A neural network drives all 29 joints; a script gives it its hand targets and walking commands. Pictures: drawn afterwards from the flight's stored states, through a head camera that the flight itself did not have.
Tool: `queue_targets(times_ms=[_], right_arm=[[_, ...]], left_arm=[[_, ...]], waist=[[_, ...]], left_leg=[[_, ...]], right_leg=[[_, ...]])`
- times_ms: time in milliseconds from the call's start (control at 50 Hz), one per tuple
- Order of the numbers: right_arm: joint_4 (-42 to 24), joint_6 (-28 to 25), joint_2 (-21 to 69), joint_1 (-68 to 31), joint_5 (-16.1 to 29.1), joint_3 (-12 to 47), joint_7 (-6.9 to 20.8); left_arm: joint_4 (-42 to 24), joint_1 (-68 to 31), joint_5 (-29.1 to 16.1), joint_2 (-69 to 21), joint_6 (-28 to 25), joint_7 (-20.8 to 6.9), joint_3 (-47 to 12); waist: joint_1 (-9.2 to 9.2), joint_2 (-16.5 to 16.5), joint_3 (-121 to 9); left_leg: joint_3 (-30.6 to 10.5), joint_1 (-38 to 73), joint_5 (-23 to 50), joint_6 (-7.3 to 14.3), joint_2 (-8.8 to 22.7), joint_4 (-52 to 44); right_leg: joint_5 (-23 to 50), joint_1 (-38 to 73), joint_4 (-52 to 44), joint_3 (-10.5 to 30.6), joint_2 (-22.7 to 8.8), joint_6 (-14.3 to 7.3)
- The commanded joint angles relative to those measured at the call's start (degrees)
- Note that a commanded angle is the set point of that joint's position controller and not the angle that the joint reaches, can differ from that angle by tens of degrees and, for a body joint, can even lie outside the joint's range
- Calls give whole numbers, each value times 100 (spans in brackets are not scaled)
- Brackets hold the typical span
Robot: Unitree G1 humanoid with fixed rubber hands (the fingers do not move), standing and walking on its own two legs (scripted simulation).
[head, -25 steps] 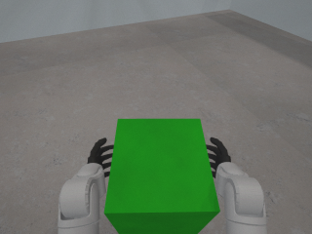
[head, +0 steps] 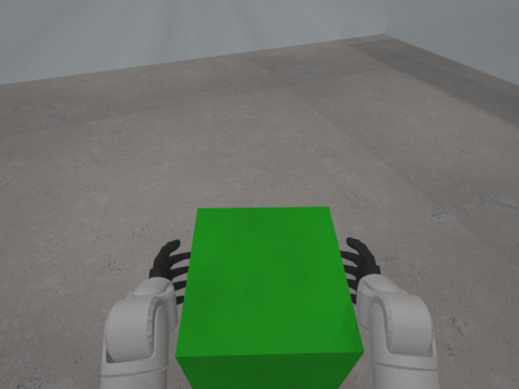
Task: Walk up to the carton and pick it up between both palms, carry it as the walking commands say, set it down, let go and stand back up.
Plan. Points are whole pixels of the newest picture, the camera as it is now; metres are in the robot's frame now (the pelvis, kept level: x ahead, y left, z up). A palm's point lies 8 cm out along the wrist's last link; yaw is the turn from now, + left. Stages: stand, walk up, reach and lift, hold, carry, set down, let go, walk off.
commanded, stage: carry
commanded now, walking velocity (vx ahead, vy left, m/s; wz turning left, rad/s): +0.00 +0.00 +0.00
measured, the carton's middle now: (264, 310) +0.27 +0.02 +0.01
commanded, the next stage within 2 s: none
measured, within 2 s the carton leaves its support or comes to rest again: neither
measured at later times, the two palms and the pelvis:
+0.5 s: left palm (163, 300) +0.25 +0.16 +0.07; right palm (372, 314) +0.25 -0.13 +0.07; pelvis -0.02 +0.02 +0.00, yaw -1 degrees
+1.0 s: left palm (181, 293) +0.26 +0.14 +0.07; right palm (386, 307) +0.26 -0.15 +0.07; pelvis -0.01 +0.00 +0.00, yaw +0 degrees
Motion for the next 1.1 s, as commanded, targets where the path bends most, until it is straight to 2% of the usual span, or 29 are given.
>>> queue_targets(times_ms=[0,20,40,60,80,100,120,140,160,180,200,240,400,680,820,1080], right_arm=[[-412,-112,5353,-2430,2188,3731,1275],[-153,-96,5262,-2450,2136,3600,1284],[-244,-107,5196,-2539,2161,3580,1300],[-588,-54,5212,-2669,2316,3720,1327],[-427,-37,5130,-2534,2307,3662,1345],[1000,-274,4810,-2067,1682,2793,1367],[675,-427,4892,-2289,1812,2919,1389],[301,-527,5034,-2632,1970,3110,1384],[359,-635,5075,-2760,1914,3086,1373],[141,-701,5123,-2866,1988,3214,1358],[9,-739,5142,-2872,2023,3289,1332],[6,-797,5049,-2681,1954,3276,1283],[-482,-647,4825,-2244,2052,3596,1210],[-677,-377,4895,-2283,2198,3712,1233],[-515,-333,4953,-2355,2178,3640,1273],[-149,-732,5013,-2385,1975,3493,1280]], left_arm=[[-670,-3115,-2760,-5594,-2,-1659,-4440],[-345,-3079,-2540,-5460,-15,-1635,-4191],[-317,-2989,-2428,-5353,-72,-1590,-4048],[-522,-2899,-2464,-5371,-72,-1549,-4096],[-344,-2721,-2380,-5237,-60,-1522,-3980],[734,-2609,-1818,-4888,-277,-1506,-3268],[306,-2806,-1854,-4937,-455,-1479,-3377],[-13,-3006,-1927,-5078,-569,-1455,-3504],[139,-3028,-1830,-5134,-675,-1435,-3422],[-26,-3043,-1871,-5196,-745,-1413,-3497],[-119,-3034,-1915,-5212,-783,-1390,-3557],[-56,-2835,-1856,-5119,-838,-1349,-3509],[-434,-2407,-1997,-4872,-700,-1328,-3730],[-558,-2468,-2100,-4923,-430,-1391,-3779],[-367,-2493,-2008,-4985,-394,-1413,-3662],[-52,-2557,-1846,-5000,-803,-1444,-3493]], waist=[[-392,-399,-773],[-402,-377,-822],[-401,-311,-989],[-370,-235,-1274],[-330,225,-1488],[-380,651,-1684],[-384,683,-1670],[-375,500,-1652],[-367,391,-1619],[-356,371,-1575],[-356,351,-1563],[-362,324,-1606],[-362,43,-1530],[-377,-97,-1426],[-377,-105,-1436],[-374,-106,-1587]], left_leg=[[-603,636,-312,262,471,605],[-446,782,-109,299,534,-547],[-271,1244,370,251,515,-1575],[-533,1782,646,261,744,-1847],[-1095,2291,2726,383,1285,-1435],[-1366,2112,2953,532,1429,-1441],[-1648,1767,2422,560,1522,-1740],[-1750,1536,1835,566,1542,-1956],[-1749,1366,1148,529,1510,-2123],[-1678,1166,449,465,1441,-2271],[-1591,1076,77,411,1355,-2343],[-1456,1088,-190,397,1239,-2347],[-1107,1183,41,456,1074,-2014],[-842,1312,462,448,958,-1622],[-808,1332,653,446,950,-1522],[-768,1391,1066,462,953,-1394]], right_leg=[[-774,-778,-1039,1176,-1495,-320],[-206,-469,-641,884,-1238,-242],[558,-349,-267,695,-1071,-94],[941,-317,164,698,-1006,86],[948,-693,305,795,-840,327],[201,-485,387,628,-602,468],[-296,-324,573,542,-490,512],[-415,-206,573,548,-434,497],[-413,-125,504,593,-434,457],[-367,-5,398,644,-443,410],[-301,67,347,666,-464,370],[-221,72,263,722,-498,310],[-148,-140,-70,871,-674,249],[-185,-354,-404,924,-888,171],[-19,-283,-454,922,-950,132],[655,8,-320,880,-955,97]])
